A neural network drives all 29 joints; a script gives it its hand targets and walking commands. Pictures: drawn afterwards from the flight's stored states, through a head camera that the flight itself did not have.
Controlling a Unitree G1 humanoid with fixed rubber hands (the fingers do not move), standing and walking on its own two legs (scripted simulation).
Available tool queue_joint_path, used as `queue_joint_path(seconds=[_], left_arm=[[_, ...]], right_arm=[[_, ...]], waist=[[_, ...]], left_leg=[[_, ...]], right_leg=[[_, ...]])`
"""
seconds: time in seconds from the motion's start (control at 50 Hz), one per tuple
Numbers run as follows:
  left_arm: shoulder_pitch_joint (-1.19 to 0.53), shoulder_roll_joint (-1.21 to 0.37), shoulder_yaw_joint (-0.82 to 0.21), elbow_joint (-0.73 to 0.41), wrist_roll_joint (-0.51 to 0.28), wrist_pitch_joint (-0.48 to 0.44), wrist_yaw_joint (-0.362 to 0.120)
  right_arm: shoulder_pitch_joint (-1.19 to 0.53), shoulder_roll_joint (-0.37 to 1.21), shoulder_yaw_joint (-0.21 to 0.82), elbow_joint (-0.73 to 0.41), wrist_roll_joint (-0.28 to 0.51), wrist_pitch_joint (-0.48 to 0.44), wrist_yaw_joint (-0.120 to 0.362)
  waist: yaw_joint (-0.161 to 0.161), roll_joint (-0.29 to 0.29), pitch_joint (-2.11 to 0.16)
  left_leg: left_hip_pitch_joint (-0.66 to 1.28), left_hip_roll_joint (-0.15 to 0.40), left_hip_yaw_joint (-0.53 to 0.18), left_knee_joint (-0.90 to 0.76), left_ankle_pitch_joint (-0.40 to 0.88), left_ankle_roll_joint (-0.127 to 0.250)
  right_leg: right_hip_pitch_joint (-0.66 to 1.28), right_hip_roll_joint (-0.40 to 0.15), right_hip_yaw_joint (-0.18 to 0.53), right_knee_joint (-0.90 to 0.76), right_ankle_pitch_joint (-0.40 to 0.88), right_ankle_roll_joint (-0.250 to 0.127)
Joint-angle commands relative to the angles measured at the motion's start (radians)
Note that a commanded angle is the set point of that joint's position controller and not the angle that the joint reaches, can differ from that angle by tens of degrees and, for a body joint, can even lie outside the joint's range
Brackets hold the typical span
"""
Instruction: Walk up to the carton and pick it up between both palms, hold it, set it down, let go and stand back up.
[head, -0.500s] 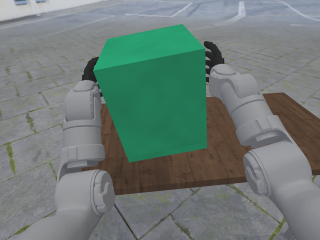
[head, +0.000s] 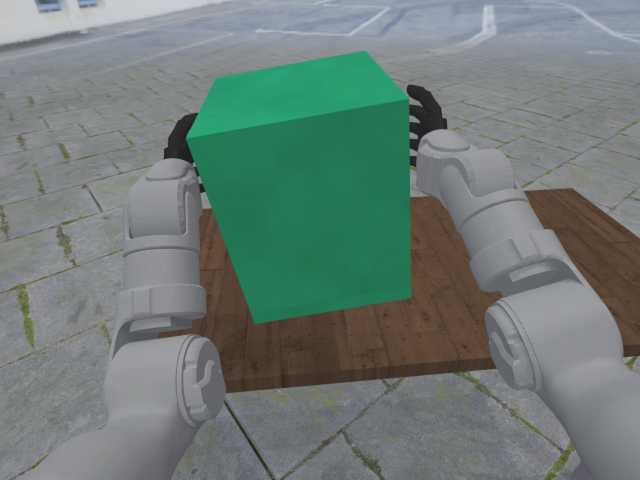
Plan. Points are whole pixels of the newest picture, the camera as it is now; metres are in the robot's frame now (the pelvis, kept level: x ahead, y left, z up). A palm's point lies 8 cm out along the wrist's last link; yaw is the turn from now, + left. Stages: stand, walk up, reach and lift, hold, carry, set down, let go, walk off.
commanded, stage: hold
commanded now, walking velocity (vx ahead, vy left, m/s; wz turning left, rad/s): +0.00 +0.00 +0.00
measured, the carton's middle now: (311, 185) +0.40 +0.01 +0.24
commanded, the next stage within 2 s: none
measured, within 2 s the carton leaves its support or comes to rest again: neither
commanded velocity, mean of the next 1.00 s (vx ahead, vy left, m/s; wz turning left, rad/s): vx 0.00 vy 0.00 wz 0.00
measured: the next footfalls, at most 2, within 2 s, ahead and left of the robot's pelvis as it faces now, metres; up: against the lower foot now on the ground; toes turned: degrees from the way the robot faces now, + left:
none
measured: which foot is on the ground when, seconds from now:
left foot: down 0.00-1.00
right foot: down 0.00-1.00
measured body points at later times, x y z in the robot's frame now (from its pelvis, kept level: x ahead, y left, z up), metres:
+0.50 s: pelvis +0.00 +0.00 +0.00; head -0.09 +0.02 +0.44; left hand +0.38 +0.16 +0.28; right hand +0.39 -0.13 +0.30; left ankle +0.02 +0.14 -0.75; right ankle -0.01 -0.13 -0.75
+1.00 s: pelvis +0.00 +0.00 +0.00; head -0.10 +0.02 +0.44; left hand +0.38 +0.16 +0.28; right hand +0.38 -0.13 +0.30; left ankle +0.02 +0.14 -0.75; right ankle -0.01 -0.13 -0.75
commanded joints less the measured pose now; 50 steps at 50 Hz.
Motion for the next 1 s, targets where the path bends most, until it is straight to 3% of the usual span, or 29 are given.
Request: queue_joint_path(seconds=[0.0,0.02,0.04,0.06,0.12,0.18,0.24,0.3,0.36,0.4,0.42,0.46,0.48,0.5,0.52,0.54,0.56,0.58,0.6,0.64,0.68,0.7,0.74,0.76,0.8,0.82,0.88,0.94,0.98], left_arm=[[-0.875,-0.607,-0.375,-0.201,-0.180,-0.097,-0.124],[-0.850,-0.623,-0.393,-0.230,-0.196,-0.095,-0.131],[-0.819,-0.594,-0.333,-0.124,-0.155,-0.085,-0.132],[-0.809,-0.582,-0.321,-0.113,-0.147,-0.079,-0.141],[-0.894,-0.593,-0.371,-0.217,-0.165,-0.090,-0.145],[-0.927,-0.644,-0.450,-0.241,-0.193,-0.093,-0.130],[-0.878,-0.652,-0.425,-0.182,-0.196,-0.089,-0.121],[-0.926,-0.638,-0.423,-0.223,-0.186,-0.095,-0.115],[-0.911,-0.627,-0.391,-0.191,-0.181,-0.100,-0.104],[-0.927,-0.599,-0.382,-0.195,-0.178,-0.104,-0.101],[-0.926,-0.617,-0.396,-0.207,-0.185,-0.107,-0.098],[-0.914,-0.626,-0.391,-0.146,-0.185,-0.100,-0.105],[-0.886,-0.621,-0.375,-0.128,-0.180,-0.096,-0.114],[-0.900,-0.617,-0.391,-0.212,-0.201,-0.101,-0.115],[-0.810,-0.595,-0.361,-0.133,-0.175,-0.086,-0.121],[-0.862,-0.589,-0.368,-0.193,-0.179,-0.095,-0.117],[-0.850,-0.597,-0.355,-0.153,-0.172,-0.093,-0.122],[-0.844,-0.597,-0.349,-0.148,-0.175,-0.092,-0.125],[-0.889,-0.616,-0.390,-0.229,-0.201,-0.100,-0.122],[-0.857,-0.636,-0.415,-0.223,-0.210,-0.095,-0.132],[-0.858,-0.601,-0.393,-0.247,-0.192,-0.090,-0.122],[-0.855,-0.627,-0.406,-0.216,-0.196,-0.089,-0.123],[-0.835,-0.625,-0.393,-0.202,-0.183,-0.079,-0.128],[-0.848,-0.629,-0.419,-0.207,-0.186,-0.076,-0.130],[-0.876,-0.611,-0.400,-0.215,-0.184,-0.079,-0.131],[-0.851,-0.623,-0.420,-0.211,-0.198,-0.079,-0.128],[-0.890,-0.619,-0.428,-0.327,-0.195,-0.088,-0.118],[-0.840,-0.604,-0.369,-0.185,-0.148,-0.068,-0.122],[-0.820,-0.602,-0.368,-0.162,-0.143,-0.064,-0.134]], right_arm=[[-0.801,0.691,0.200,-0.338,0.178,-0.008,0.123],[-0.792,0.693,0.213,-0.400,0.194,-0.015,0.119],[-0.784,0.684,0.206,-0.320,0.186,-0.001,0.120],[-0.772,0.670,0.193,-0.297,0.176,0.005,0.123],[-0.789,0.690,0.182,-0.329,0.168,-0.008,0.128],[-0.800,0.664,0.165,-0.346,0.185,-0.015,0.137],[-0.823,0.669,0.176,-0.367,0.177,-0.013,0.143],[-0.802,0.651,0.146,-0.308,0.160,-0.001,0.157],[-0.845,0.690,0.175,-0.325,0.170,-0.014,0.162],[-0.828,0.698,0.204,-0.310,0.185,-0.006,0.162],[-0.813,0.681,0.190,-0.317,0.182,-0.007,0.160],[-0.821,0.670,0.158,-0.291,0.158,-0.013,0.161],[-0.824,0.682,0.169,-0.297,0.158,-0.012,0.154],[-0.817,0.709,0.198,-0.348,0.181,-0.015,0.147],[-0.799,0.687,0.213,-0.340,0.176,-0.005,0.139],[-0.785,0.696,0.209,-0.324,0.184,-0.001,0.138],[-0.767,0.677,0.194,-0.314,0.179,0.006,0.135],[-0.810,0.704,0.209,-0.340,0.179,0.002,0.133],[-0.790,0.711,0.201,-0.367,0.179,-0.002,0.127],[-0.803,0.691,0.199,-0.419,0.179,-0.008,0.120],[-0.804,0.710,0.216,-0.397,0.199,-0.001,0.122],[-0.824,0.697,0.212,-0.424,0.184,-0.001,0.117],[-0.804,0.681,0.207,-0.394,0.184,0.002,0.115],[-0.806,0.675,0.195,-0.384,0.184,0.003,0.117],[-0.831,0.692,0.211,-0.417,0.182,0.004,0.119],[-0.796,0.692,0.198,-0.420,0.171,0.005,0.118],[-0.770,0.705,0.216,-0.434,0.211,0.008,0.116],[-0.769,0.667,0.201,-0.323,0.181,0.024,0.125],[-0.779,0.641,0.175,-0.332,0.158,0.020,0.127]], waist=[[-0.005,0.053,-0.305],[-0.019,0.053,-0.362],[0.007,0.043,-0.274],[-0.004,0.037,-0.223],[-0.012,0.049,-0.259],[-0.043,0.144,-0.284],[-0.026,0.075,-0.277],[-0.033,0.109,-0.265],[0.005,0.055,-0.294],[0.028,0.069,-0.331],[0.002,0.076,-0.335],[-0.009,0.068,-0.296],[0.002,0.050,-0.298],[-0.001,0.063,-0.363],[0.008,0.031,-0.305],[-0.001,0.059,-0.333],[-0.013,0.058,-0.314],[0.007,0.011,-0.294],[-0.018,0.040,-0.360],[-0.030,0.047,-0.356],[-0.007,0.054,-0.343],[-0.026,0.048,-0.321],[-0.019,0.037,-0.283],[-0.039,0.085,-0.278],[-0.017,0.029,-0.288],[-0.036,0.051,-0.298],[-0.027,0.087,-0.351],[-0.012,0.077,-0.210],[-0.018,0.069,-0.196]], left_leg=[[0.138,-0.103,0.035,-0.029,0.340,-0.025],[0.155,-0.099,0.030,-0.016,0.383,-0.032],[0.143,-0.102,0.043,-0.036,0.333,-0.021],[0.121,-0.105,0.047,-0.044,0.294,-0.017],[0.107,-0.100,0.046,-0.049,0.272,-0.023],[0.117,-0.086,0.026,-0.037,0.305,-0.057],[0.120,-0.085,0.021,-0.034,0.306,-0.042],[0.089,-0.077,0.022,-0.057,0.214,-0.039],[0.085,-0.088,0.029,-0.048,0.227,-0.022],[0.115,-0.097,0.038,-0.045,0.266,-0.023],[0.112,-0.089,0.030,-0.043,0.258,-0.029],[0.106,-0.081,0.028,-0.051,0.235,-0.034],[0.098,-0.092,0.040,-0.044,0.237,-0.020],[0.132,-0.097,0.041,-0.031,0.294,-0.022],[0.127,-0.104,0.046,-0.025,0.305,-0.021],[0.139,-0.104,0.043,-0.027,0.309,-0.023],[0.135,-0.105,0.041,-0.034,0.316,-0.033],[0.127,-0.103,0.041,-0.029,0.302,-0.015],[0.139,-0.102,0.034,-0.020,0.321,-0.028],[0.154,-0.099,0.033,-0.018,0.343,-0.031],[0.150,-0.103,0.034,-0.013,0.349,-0.024],[0.145,-0.101,0.030,-0.015,0.345,-0.025],[0.135,-0.098,0.030,-0.025,0.330,-0.027],[0.142,-0.093,0.028,-0.026,0.329,-0.039],[0.119,-0.101,0.037,-0.037,0.283,-0.021],[0.119,-0.100,0.032,-0.034,0.286,-0.028],[0.145,-0.101,0.025,-0.021,0.343,-0.032],[0.121,-0.100,0.032,-0.047,0.263,-0.030],[0.098,-0.093,0.031,-0.065,0.227,-0.034]], right_leg=[[0.074,0.090,0.019,-0.027,0.299,0.054],[0.102,0.094,0.018,-0.022,0.341,0.051],[0.070,0.095,0.013,-0.041,0.263,0.057],[0.049,0.085,0.017,-0.048,0.251,0.058],[0.068,0.090,0.020,-0.042,0.214,0.049],[0.044,0.102,0.012,-0.033,0.198,0.028],[0.026,0.096,0.021,-0.054,0.192,0.030],[0.014,0.091,0.022,-0.039,0.134,0.021],[0.036,0.081,0.028,-0.043,0.151,0.037],[0.036,0.094,0.022,-0.037,0.173,0.041],[0.043,0.097,0.022,-0.039,0.183,0.036],[0.014,0.095,0.028,-0.051,0.160,0.032],[0.025,0.091,0.023,-0.045,0.177,0.038],[0.056,0.089,0.028,-0.033,0.251,0.045],[0.072,0.085,0.034,-0.039,0.282,0.052],[0.068,0.086,0.032,-0.036,0.277,0.052],[0.070,0.087,0.023,-0.036,0.278,0.054],[0.039,0.088,0.030,-0.041,0.262,0.056],[0.062,0.086,0.032,-0.035,0.299,0.056],[0.065,0.088,0.025,-0.036,0.308,0.051],[0.065,0.087,0.032,-0.033,0.319,0.054],[0.043,0.087,0.026,-0.037,0.308,0.058],[0.064,0.091,0.023,-0.038,0.296,0.053],[0.041,0.088,0.027,-0.040,0.298,0.047],[0.054,0.086,0.023,-0.040,0.247,0.057],[0.064,0.089,0.021,-0.039,0.264,0.050],[0.077,0.090,0.027,-0.028,0.312,0.053],[0.011,0.084,0.024,-0.050,0.208,0.051],[0.022,0.093,0.016,-0.053,0.157,0.041]])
